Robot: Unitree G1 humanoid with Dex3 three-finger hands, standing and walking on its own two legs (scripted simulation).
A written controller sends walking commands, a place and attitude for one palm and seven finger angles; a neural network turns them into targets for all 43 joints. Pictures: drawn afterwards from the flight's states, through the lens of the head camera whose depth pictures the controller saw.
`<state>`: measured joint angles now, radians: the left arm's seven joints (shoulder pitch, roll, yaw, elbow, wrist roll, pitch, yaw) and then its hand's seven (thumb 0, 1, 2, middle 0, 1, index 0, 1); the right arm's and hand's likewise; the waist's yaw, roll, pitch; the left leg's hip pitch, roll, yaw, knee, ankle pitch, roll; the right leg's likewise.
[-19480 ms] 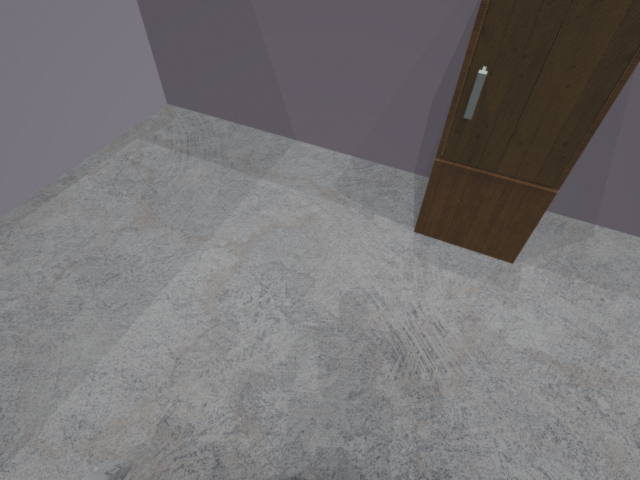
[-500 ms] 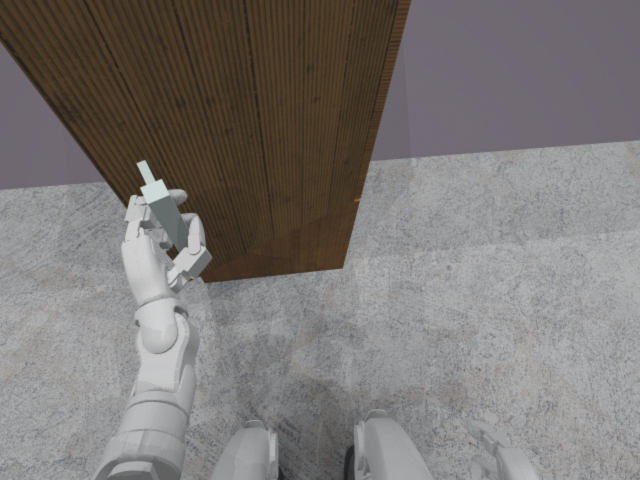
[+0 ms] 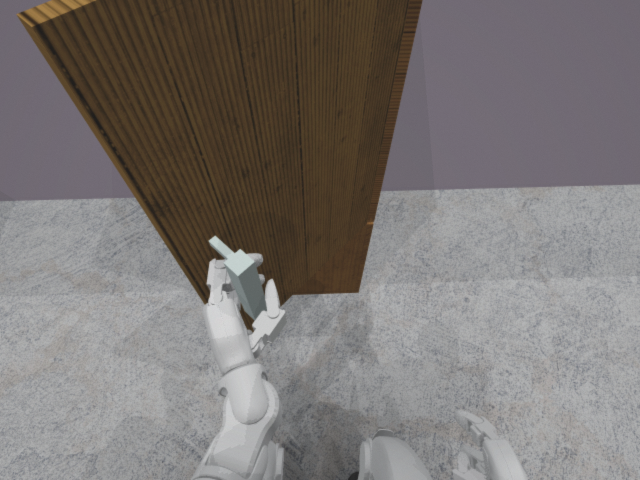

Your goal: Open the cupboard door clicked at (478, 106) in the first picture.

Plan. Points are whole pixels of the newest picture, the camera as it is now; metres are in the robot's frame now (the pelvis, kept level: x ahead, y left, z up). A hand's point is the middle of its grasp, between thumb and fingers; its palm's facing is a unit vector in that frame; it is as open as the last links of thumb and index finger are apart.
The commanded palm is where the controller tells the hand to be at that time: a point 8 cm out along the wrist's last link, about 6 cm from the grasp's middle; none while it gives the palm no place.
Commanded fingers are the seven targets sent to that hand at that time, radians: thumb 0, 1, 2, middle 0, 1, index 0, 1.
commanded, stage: open thumb and fingers to let go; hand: left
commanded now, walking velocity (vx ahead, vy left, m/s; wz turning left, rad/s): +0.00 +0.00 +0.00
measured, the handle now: (238, 279) +0.36 +0.12 +0.01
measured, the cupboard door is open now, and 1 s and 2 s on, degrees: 45 45 49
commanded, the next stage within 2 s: slide the hand sideways off the handle in 0.90 s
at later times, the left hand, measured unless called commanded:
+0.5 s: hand (276, 309) +0.32 +0.07 +0.01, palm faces +0.43 -0.90 -0.03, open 10.4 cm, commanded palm +0.27 +0.11 +0.00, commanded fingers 0.00 -0.50 0.30 -0.30 -1.20 -0.30 -1.20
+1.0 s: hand (272, 310) +0.32 +0.07 +0.01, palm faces +0.39 -0.92 -0.02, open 14.5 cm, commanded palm +0.27 +0.11 +0.00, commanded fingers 0.00 -0.50 0.30 -0.15 -0.30 -0.15 -0.30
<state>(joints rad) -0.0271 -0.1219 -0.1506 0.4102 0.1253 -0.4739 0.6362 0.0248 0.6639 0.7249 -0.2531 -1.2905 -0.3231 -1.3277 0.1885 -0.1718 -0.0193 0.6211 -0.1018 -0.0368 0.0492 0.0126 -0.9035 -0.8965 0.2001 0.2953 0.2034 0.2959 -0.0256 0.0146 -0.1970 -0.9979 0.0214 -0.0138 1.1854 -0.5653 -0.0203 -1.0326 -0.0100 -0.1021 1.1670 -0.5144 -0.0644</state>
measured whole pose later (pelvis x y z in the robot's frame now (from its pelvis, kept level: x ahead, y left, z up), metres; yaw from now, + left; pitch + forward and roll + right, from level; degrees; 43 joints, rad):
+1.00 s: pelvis -0.03 +0.01 -0.01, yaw +1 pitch +21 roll -1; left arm -0.19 -0.14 -0.15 0.52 0.15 -0.47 0.68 -0.01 -0.50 0.30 -0.40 -0.66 -0.40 -0.69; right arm 0.15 -0.17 0.00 0.64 -0.11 -0.08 0.03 0.01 -0.90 -0.90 0.20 0.30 0.20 0.30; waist -0.01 0.03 -0.18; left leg -1.06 0.00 -0.01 1.25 -0.55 0.00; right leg -1.09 -0.03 -0.10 1.22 -0.50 -0.05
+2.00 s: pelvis +0.00 +0.02 -0.03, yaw +0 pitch +22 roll -1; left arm 0.43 0.06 -0.18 -0.04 -0.01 -0.51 0.09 -0.02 -0.50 0.30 -0.15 -0.30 -0.18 -0.31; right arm 0.18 -0.19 0.00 0.43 -0.03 -0.04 0.02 0.01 -0.90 -0.90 0.20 0.30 0.20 0.30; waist 0.02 0.02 -0.18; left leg -1.09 0.00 -0.01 1.34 -0.64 0.01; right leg -1.11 -0.03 -0.09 1.31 -0.58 -0.04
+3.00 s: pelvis +0.02 +0.04 +0.06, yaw +0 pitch +7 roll -2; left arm 0.69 0.29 0.06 -0.42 -0.05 -0.05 0.09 -0.01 -0.25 0.40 -0.16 -0.30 -0.16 -0.30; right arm 0.29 -0.21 0.03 0.40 0.03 -0.03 -0.11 0.02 -0.90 -0.90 0.20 0.30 0.20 0.30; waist 0.02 0.07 -0.16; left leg -0.54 0.00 0.00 0.90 -0.49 0.03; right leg -0.55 -0.01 -0.08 0.85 -0.42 -0.01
